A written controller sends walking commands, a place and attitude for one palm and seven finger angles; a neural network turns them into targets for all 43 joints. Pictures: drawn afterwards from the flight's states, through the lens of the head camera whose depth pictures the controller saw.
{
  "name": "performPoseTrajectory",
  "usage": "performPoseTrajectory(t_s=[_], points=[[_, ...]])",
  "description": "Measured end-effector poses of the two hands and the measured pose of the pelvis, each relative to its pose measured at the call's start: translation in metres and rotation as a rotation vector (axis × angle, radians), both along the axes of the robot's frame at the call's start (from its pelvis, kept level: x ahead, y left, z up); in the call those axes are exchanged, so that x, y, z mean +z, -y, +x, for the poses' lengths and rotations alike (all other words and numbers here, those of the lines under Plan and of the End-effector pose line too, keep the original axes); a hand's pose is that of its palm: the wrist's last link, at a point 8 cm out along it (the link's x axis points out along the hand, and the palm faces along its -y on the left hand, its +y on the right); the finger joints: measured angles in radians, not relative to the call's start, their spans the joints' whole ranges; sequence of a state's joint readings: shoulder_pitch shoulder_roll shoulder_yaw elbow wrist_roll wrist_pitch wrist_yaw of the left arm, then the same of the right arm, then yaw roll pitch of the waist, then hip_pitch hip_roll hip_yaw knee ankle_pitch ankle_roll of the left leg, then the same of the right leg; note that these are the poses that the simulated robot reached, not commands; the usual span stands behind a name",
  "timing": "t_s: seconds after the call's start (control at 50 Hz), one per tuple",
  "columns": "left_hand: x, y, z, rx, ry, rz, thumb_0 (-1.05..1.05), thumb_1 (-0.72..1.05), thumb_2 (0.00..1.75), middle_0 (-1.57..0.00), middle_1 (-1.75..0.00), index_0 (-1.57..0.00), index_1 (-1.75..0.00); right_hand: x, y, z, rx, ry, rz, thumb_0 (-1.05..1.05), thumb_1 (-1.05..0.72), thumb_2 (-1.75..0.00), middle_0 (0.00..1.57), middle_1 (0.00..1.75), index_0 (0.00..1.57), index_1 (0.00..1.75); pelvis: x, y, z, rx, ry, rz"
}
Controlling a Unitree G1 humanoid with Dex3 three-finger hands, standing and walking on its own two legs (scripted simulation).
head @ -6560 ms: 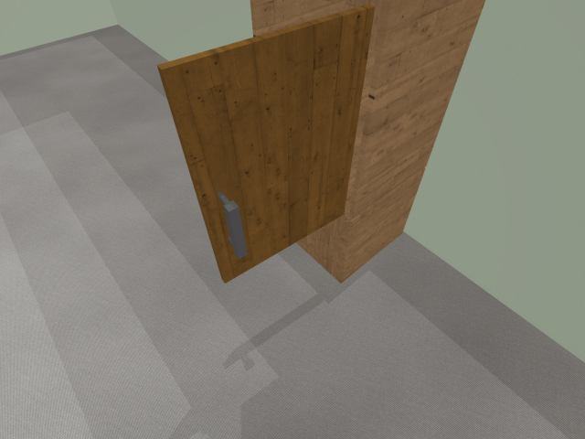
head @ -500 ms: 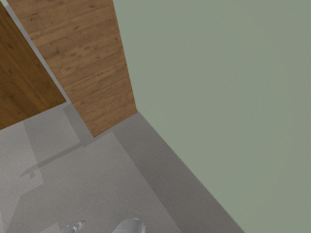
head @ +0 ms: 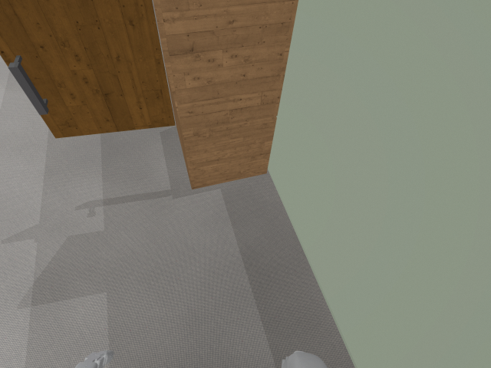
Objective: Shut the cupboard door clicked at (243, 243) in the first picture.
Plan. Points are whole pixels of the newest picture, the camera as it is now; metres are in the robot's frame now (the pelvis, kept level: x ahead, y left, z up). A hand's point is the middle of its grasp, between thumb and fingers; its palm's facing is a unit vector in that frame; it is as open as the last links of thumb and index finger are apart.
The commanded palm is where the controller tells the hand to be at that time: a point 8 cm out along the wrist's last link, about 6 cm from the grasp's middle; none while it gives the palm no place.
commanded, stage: turn to face it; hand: left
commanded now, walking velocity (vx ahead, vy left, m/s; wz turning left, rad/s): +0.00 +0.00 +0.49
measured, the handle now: (31, 86) +0.81 +0.68 -0.11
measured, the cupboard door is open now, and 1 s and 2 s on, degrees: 85 85 85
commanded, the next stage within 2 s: take the last steps up to it in 0.38 s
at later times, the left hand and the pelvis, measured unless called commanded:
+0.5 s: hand out of the picture +0.00 +0.15 -0.17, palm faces +0.27 -0.94 -0.22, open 7.3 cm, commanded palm none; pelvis +0.00 -0.05 +0.00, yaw +14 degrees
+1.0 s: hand out of the picture +0.08 +0.18 -0.16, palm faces +0.40 -0.88 -0.25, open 7.3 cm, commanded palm none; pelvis +0.07 -0.03 -0.01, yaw +22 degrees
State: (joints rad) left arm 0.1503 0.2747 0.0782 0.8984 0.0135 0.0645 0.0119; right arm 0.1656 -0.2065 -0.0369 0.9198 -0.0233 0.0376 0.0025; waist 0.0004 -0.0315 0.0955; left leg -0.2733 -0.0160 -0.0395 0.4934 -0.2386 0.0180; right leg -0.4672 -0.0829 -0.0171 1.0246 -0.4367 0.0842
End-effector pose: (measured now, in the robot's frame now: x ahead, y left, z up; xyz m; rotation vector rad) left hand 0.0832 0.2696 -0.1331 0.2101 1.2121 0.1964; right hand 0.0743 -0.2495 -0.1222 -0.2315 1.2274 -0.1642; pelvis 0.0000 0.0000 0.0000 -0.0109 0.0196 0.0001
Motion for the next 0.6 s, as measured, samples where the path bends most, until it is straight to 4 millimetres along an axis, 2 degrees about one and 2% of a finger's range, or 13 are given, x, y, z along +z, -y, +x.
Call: performPoseTrajectory(t_s=[0.08, 0.16, 0.22, 0.34, 0.4, 0.46, 0.54, 0.6], points=[[0.010, 0.012, 0.010, 0.012, 0.049, 0.021, 0.01, 0.91, 0.90, -0.20, -0.30, -0.20, -0.30, -0.009, 0.010, -0.004, 0.017, -0.034, 0.028, 0.00, -0.90, -0.90, 0.20, 0.30, 0.20, 0.30, -0.001, 0.014, 0.000, 0.043, 0.002, 0.003], [0.013, 0.032, 0.011, 0.029, 0.103, 0.049, 0.00, 0.91, 0.90, -0.20, -0.30, -0.20, -0.30, -0.028, 0.029, -0.002, 0.029, -0.054, 0.059, 0.00, -0.90, -0.90, 0.21, 0.30, 0.20, 0.30, -0.010, 0.035, 0.002, 0.085, 0.004, 0.024], [0.018, 0.048, -0.003, 0.046, 0.100, 0.054, 0.00, 0.91, 0.90, -0.20, -0.30, -0.20, -0.30, -0.033, 0.041, 0.006, 0.047, -0.063, 0.066, 0.00, -0.91, -0.90, 0.20, 0.30, 0.20, 0.30, -0.009, 0.044, 0.001, 0.121, 0.022, 0.028], [0.017, 0.074, -0.043, 0.130, 0.032, 0.007, 0.00, 0.91, 0.90, -0.20, -0.30, -0.20, -0.30, -0.020, 0.049, 0.030, 0.101, -0.056, 0.061, 0.00, -0.91, -0.90, 0.20, 0.30, 0.20, 0.30, 0.002, 0.053, 0.004, 0.179, 0.029, 0.052], [0.011, 0.081, -0.065, 0.175, 0.003, -0.023, 0.00, 0.91, 0.90, -0.20, -0.30, -0.21, -0.30, -0.014, 0.045, 0.043, 0.142, -0.049, 0.050, 0.00, -0.91, -0.90, 0.20, 0.30, 0.19, 0.30, 0.003, 0.053, 0.004, 0.204, 0.028, 0.056], [0.002, 0.080, -0.089, 0.227, -0.030, -0.044, 0.00, 0.91, 0.90, -0.20, -0.30, -0.21, -0.30, -0.009, 0.033, 0.059, 0.193, -0.033, 0.036, 0.00, -0.91, -0.90, 0.20, 0.30, 0.19, 0.30, 0.002, 0.050, 0.003, 0.227, 0.027, 0.051], [-0.017, 0.069, -0.124, 0.300, -0.084, -0.074, 0.00, 0.91, 0.90, -0.20, -0.30, -0.21, -0.30, -0.007, 0.010, 0.078, 0.263, 0.020, 0.013, 0.00, -0.91, -0.90, 0.20, 0.30, 0.19, 0.30, -0.007, 0.038, 0.001, 0.260, 0.029, 0.024], [-0.026, 0.059, -0.142, 0.341, -0.131, -0.087, 0.00, 0.91, 0.90, -0.20, -0.30, -0.21, -0.30, -0.004, -0.006, 0.083, 0.307, 0.042, 0.006, 0.00, -0.91, -0.90, 0.20, 0.30, 0.19, 0.30, -0.010, 0.031, 0.000, 0.273, 0.029, 0.028]])
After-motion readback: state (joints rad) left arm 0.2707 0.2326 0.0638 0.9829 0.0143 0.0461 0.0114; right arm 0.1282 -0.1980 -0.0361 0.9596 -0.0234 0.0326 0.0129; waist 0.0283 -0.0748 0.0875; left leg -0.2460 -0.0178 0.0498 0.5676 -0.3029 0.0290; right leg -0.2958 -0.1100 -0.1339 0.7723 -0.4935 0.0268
